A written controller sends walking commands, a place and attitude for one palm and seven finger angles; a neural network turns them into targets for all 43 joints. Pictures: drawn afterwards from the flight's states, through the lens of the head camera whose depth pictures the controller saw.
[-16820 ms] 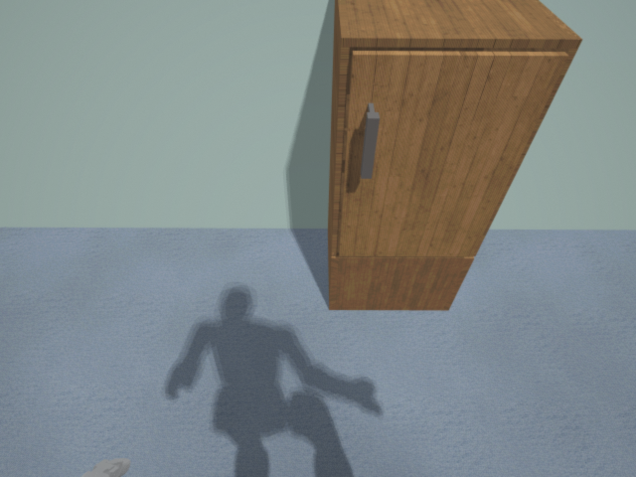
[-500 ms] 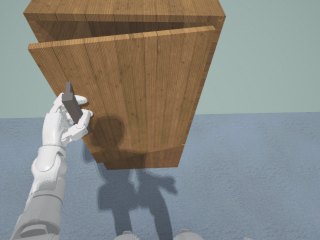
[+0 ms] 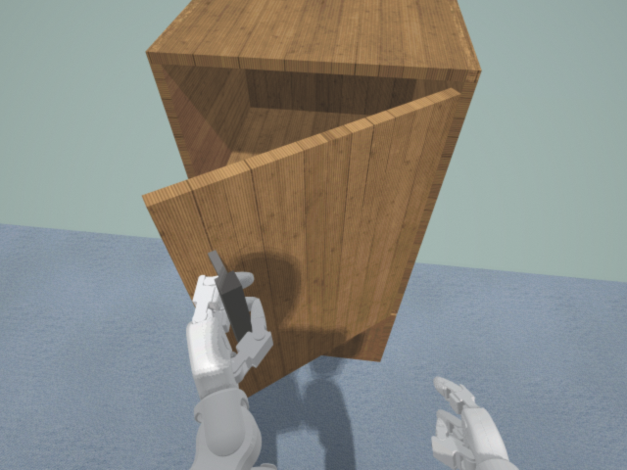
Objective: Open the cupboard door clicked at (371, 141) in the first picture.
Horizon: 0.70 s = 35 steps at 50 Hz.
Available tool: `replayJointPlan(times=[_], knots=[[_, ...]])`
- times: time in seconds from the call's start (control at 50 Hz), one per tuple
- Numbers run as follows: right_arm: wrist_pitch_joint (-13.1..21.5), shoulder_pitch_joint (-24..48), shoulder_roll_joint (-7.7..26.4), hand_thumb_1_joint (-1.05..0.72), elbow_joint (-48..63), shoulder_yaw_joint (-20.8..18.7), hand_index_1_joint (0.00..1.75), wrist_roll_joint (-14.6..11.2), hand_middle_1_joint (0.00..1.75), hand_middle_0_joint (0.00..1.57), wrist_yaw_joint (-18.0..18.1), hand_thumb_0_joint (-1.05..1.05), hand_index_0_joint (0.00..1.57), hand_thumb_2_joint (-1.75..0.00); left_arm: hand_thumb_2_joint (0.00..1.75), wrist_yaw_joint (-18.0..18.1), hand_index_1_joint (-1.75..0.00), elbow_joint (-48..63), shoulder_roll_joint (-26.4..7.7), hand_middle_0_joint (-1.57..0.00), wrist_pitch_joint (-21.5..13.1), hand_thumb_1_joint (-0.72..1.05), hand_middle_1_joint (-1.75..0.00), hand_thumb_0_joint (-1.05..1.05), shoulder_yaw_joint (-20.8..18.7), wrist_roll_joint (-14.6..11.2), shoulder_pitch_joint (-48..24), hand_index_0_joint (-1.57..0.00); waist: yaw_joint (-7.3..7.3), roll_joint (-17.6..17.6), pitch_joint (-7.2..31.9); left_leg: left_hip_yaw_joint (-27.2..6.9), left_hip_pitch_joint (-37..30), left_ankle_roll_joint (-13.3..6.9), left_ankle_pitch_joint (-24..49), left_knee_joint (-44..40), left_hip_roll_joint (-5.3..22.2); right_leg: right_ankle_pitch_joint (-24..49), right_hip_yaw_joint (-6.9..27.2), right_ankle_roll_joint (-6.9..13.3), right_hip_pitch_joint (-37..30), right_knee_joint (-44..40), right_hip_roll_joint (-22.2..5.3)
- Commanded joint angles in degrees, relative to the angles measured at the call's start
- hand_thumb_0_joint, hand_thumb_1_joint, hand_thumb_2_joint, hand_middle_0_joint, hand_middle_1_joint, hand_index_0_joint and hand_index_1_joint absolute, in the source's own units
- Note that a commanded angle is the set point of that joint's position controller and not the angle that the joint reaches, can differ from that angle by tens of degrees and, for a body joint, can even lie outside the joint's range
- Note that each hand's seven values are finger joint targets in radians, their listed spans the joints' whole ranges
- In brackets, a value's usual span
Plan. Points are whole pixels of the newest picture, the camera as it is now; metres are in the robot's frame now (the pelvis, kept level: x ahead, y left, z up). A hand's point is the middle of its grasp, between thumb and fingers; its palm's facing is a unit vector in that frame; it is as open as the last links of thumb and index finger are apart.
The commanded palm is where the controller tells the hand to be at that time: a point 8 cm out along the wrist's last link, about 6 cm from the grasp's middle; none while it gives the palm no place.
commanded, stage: pull the door open along its arc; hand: left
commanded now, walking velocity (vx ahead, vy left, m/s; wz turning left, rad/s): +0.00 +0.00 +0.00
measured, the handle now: (231, 302) +0.31 +0.13 +0.05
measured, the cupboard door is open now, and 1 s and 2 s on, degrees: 37 41 43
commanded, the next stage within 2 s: open thumb and fingers to let go in 0.04 s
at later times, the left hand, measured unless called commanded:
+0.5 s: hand (274, 356) +0.24 +0.07 +0.06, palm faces +0.37 -0.93 +0.00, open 9.2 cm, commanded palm +0.20 +0.11 +0.06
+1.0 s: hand (273, 358) +0.24 +0.07 +0.06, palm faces +0.29 -0.96 +0.01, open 15.2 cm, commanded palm +0.19 +0.11 +0.06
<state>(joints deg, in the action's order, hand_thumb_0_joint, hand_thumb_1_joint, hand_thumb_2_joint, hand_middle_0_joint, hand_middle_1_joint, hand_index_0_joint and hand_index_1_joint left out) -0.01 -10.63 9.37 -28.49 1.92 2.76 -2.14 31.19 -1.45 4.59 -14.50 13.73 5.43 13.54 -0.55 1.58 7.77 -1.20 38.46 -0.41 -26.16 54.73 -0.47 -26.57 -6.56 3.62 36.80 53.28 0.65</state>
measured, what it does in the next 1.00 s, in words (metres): stands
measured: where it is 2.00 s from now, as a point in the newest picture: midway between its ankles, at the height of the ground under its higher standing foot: outside the picture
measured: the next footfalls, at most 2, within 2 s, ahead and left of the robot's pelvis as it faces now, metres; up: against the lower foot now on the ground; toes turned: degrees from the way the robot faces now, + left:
none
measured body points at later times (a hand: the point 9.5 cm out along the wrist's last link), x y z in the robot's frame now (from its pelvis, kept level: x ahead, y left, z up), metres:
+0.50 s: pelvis +0.00 -0.03 -0.01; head +0.03 -0.05 +0.44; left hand +0.22 +0.11 +0.06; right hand +0.17 -0.25 -0.10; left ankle +0.01 +0.11 -0.68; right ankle +0.00 -0.08 -0.69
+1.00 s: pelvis +0.00 -0.01 -0.01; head +0.02 -0.02 +0.44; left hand +0.22 +0.12 +0.06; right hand +0.18 -0.21 -0.09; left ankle +0.01 +0.11 -0.68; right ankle +0.00 -0.08 -0.69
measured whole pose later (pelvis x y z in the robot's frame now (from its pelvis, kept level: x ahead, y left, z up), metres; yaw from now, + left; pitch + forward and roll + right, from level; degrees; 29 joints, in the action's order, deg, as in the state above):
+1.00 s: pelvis +0.00 -0.01 -0.01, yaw +0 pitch +10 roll +0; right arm 1.8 -12.1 10.2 -27.6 2.1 3.3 -0.9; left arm 27.3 4.5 2.8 -15.3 15.9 4.7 20.9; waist 0.2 1.8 8.2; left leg -1.1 40.2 0.4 -27.2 57.3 -0.2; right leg -28.0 -6.4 4.4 39.1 56.7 0.9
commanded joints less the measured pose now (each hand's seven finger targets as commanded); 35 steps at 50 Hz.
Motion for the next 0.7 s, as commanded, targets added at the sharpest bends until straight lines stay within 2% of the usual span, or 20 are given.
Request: replayJointPlan(times=[0.0, 0.06, 0.1, 0.12, 0.16, 0.2, 0.22, 0.26, 0.3, 0.34, 0.36, 0.42, 0.44, 0.46, 0.52, 0.58, 0.64, 0.68], knots=[[3.3, 4.5, 5.7, -0.90, 10.0, -2.2, 0.30, -0.4, 0.30, 0.20, 0.5, 0.00, 0.20, -0.90, 0.90, -2.4, -1.35, 16.8, 6.2, -0.40, -2.8, 0.90, -1.35, 0.00, 6.5, 0.9, 2.1, -0.40, 1.20, -3.0, 10.0, -0.6, -6.5, -0.8, 11.7, -6.8, -0.4, 15.1, 4.1, -1.5, -7.7, -9.3, -0.5], [3.3, 5.1, 5.6, -0.90, 10.5, -1.7, 0.30, -0.5, 0.30, 0.20, 0.7, 0.00, 0.20, -0.90, 0.90, -3.0, -1.35, 17.3, 4.7, -0.40, -2.1, 0.90, -1.35, 0.00, 4.5, -0.2, 8.4, -0.40, 0.33, -4.1, 7.5, -0.6, -4.4, -0.6, 10.5, -6.5, -0.9, 14.9, 4.8, -1.7, -8.3, -10.1, -0.7], [3.4, 5.7, 5.6, -0.90, 10.1, -1.6, 0.30, -0.2, 0.30, 0.20, 0.9, 0.00, 0.20, -0.90, 0.90, -2.2, -1.35, 17.3, 4.3, -0.40, -2.3, 0.90, -1.35, 0.00, 3.4, -0.5, 2.9, -0.40, 1.34, -4.7, 5.9, -0.6, -3.4, -0.6, 8.3, -5.4, -1.0, 11.7, 5.8, -2.2, -5.8, -10.6, -1.1], [3.4, 5.7, 5.7, -0.90, 9.1, -1.5, 0.30, 0.1, 0.30, 0.20, 1.3, 0.00, 0.20, -0.90, 0.90, -1.2, -1.35, 16.9, 2.7, -0.40, -2.7, 0.90, -1.35, 0.00, 1.7, -0.2, -3.0, -0.40, 2.01, -4.9, 5.7, -0.8, -2.5, -0.6, 7.2, -4.5, -1.1, 9.6, 6.7, -2.4, -4.1, -10.6, -1.3], [3.6, 5.6, 5.4, -0.90, 9.0, -1.7, 0.30, 0.4, 0.30, 0.20, 1.6, 0.00, 0.20, -0.90, 0.84, -0.7, -1.34, 15.5, 2.0, -0.39, -2.8, 0.76, -1.34, 0.00, 0.0, -0.2, -1.0, -0.39, 1.09, -5.7, 6.5, -0.7, -1.2, -0.5, 6.6, -3.7, -1.4, 8.3, 8.8, -2.8, -5.2, -11.8, -2.1], [3.8, 5.3, 5.3, -0.90, 9.1, -1.9, 0.30, 0.3, 0.30, 0.20, 1.8, 0.00, 0.20, -0.90, 0.78, -1.1, -1.32, 15.1, 2.5, -0.38, -3.2, 0.62, -1.32, 0.00, 0.1, -0.3, 0.2, -0.38, 0.92, -6.8, 7.9, -0.5, -1.0, -0.4, 7.1, -3.5, -1.5, 10.3, 9.9, -3.2, -6.6, -12.0, -2.8], [4.0, 5.3, 5.3, -0.90, 9.3, -1.9, 0.30, 0.3, 0.30, 0.20, 1.8, 0.00, 0.20, -0.90, 0.75, -1.4, -1.31, 15.8, 2.6, -0.38, -3.3, 0.55, -1.31, 0.00, 0.5, -0.5, 0.3, -0.38, 0.95, -6.2, 8.3, -0.4, -0.8, -0.3, 7.0, -3.3, -1.5, 11.1, 10.8, -3.5, -7.2, -12.4, -3.2], [4.2, 4.2, 5.3, -0.90, 9.3, -2.2, 0.30, 0.2, 0.30, 0.20, 1.9, 0.00, 0.20, -0.90, 0.69, -2.0, -1.30, 17.3, 1.3, -0.36, -3.8, 0.41, -1.30, 0.00, -0.2, -0.7, 1.1, -0.36, 0.96, -7.3, 9.9, -0.6, -0.4, -0.3, 8.3, -3.1, -1.4, 15.3, 12.0, -3.8, -9.7, -12.3, -3.7], [4.3, 3.7, 5.4, -0.90, 9.1, -2.2, 0.30, 0.2, 0.30, 0.20, 1.9, 0.00, 0.20, -0.90, 0.63, -2.7, -1.28, 17.4, 1.1, -0.35, -4.3, 0.27, -1.28, 0.00, 0.0, -0.6, 1.7, -0.35, 1.23, -7.7, 9.7, -0.8, 0.5, -0.2, 8.6, -3.0, -1.4, 18.1, 12.8, -4.3, -10.7, -11.9, -4.3], [4.4, 3.6, 5.5, -0.90, 8.8, -2.3, 0.30, 0.2, 0.30, 0.20, 2.1, 0.00, 0.20, -0.90, 0.57, -3.1, -1.27, 17.4, 0.2, -0.35, -4.8, 0.13, -1.27, 0.00, -0.8, -0.9, 1.2, -0.35, 1.50, -7.6, 9.4, -0.6, 1.2, -0.2, 8.0, -2.6, -1.4, 18.0, 13.5, -4.6, -10.5, -12.2, -4.6], [4.4, 3.5, 5.6, -0.90, 8.8, -2.5, 0.30, 0.2, 0.30, 0.20, 2.2, 0.00, 0.20, -0.90, 0.54, -3.3, -1.26, 16.8, -0.6, -0.34, -4.9, 0.06, -1.26, 0.00, -1.7, -0.8, 2.4, -0.34, 1.39, -8.9, 8.6, -0.9, 1.8, -0.3, 7.9, -2.4, -1.3, 17.6, 14.1, -4.5, -10.8, -12.7, -4.7], [4.6, 3.8, 5.7, -0.90, 8.6, -2.5, 0.30, 0.2, 0.30, 0.20, 2.2, 0.00, 0.20, -0.90, 0.45, -3.7, -1.24, 17.1, 0.0, -0.32, -5.6, -0.15, -1.24, 0.00, -0.9, -0.9, 1.0, -0.32, 1.67, -7.1, 8.4, -0.7, 1.7, -0.3, 7.0, -2.2, -1.3, 15.3, 14.1, -4.6, -9.4, -12.6, -4.9], [4.8, 3.6, 5.8, -0.90, 8.4, -2.6, 0.30, 0.2, 0.30, 0.20, 2.2, 0.00, 0.20, -0.90, 0.42, -3.7, -1.23, 17.1, -0.2, -0.32, -5.9, -0.22, -1.23, 0.00, -1.2, -1.2, 0.6, -0.32, 1.82, -7.6, 8.9, -0.7, 1.8, -0.3, 6.7, -2.1, -1.4, 15.0, 14.3, -4.7, -9.6, -12.8, -5.0], [4.7, 3.5, 5.8, -0.90, 8.5, -2.8, 0.30, 0.2, 0.30, 0.20, 2.2, 0.00, 0.20, -0.90, 0.39, -3.7, -1.22, 17.5, -1.3, -0.32, -6.2, -0.29, -1.22, 0.00, -2.3, -1.2, 1.3, -0.32, 1.32, -7.2, 9.4, -0.8, 1.8, -0.3, 7.3, -2.1, -1.3, 14.9, 14.4, -4.4, -10.1, -12.7, -4.8], [5.0, 3.3, 5.9, -0.90, 8.7, -2.9, 0.30, 0.0, 0.30, 0.20, 2.0, 0.00, 0.20, -0.90, 0.30, -4.0, -1.20, 18.2, 0.5, -0.30, -6.7, -0.50, -1.20, 0.00, -0.4, -1.2, 2.1, -0.30, 1.27, -5.4, 10.4, -0.6, 0.7, -0.3, 7.9, -2.4, -1.4, 15.9, 12.9, -4.1, -9.4, -11.3, -4.4], [5.2, 3.2, 6.1, -0.90, 9.0, -2.8, 0.30, 0.0, 0.30, 0.20, 2.1, 0.00, 0.20, -0.90, 0.30, -4.1, -1.15, 17.8, 0.4, -0.29, -6.6, -0.50, -1.15, 0.00, -0.2, -1.4, 2.6, -0.29, 1.47, -7.5, 9.7, -0.8, 1.1, -0.5, 7.8, -2.5, -1.3, 15.7, 12.2, -4.2, -9.0, -11.1, -4.2], [5.2, 2.8, 6.2, -0.90, 9.2, -2.8, 0.30, 0.0, 0.30, 0.20, 2.0, 0.00, 0.20, -0.90, 0.30, -3.6, -1.00, 18.6, 0.7, -0.27, -6.6, -0.50, -1.00, 0.00, 0.2, -0.8, 2.8, -0.27, 1.31, -6.0, 10.6, -0.7, -0.2, -0.6, 8.5, -2.8, -1.3, 15.7, 10.7, -3.6, -8.1, -10.0, -3.5], [5.2, 2.9, 6.2, -0.90, 9.7, -2.7, 0.30, 0.1, 0.30, 0.20, 2.0, 0.00, 0.20, -0.90, 0.30, -3.5, -0.90, 17.9, 1.5, -0.25, -6.0, -0.50, -0.90, 0.00, 1.1, -0.2, 4.1, -0.25, 1.21, -5.6, 9.6, -0.6, -0.6, -0.8, 8.8, -3.2, -1.2, 15.5, 9.2, -3.3, -7.0, -9.4, -3.0]])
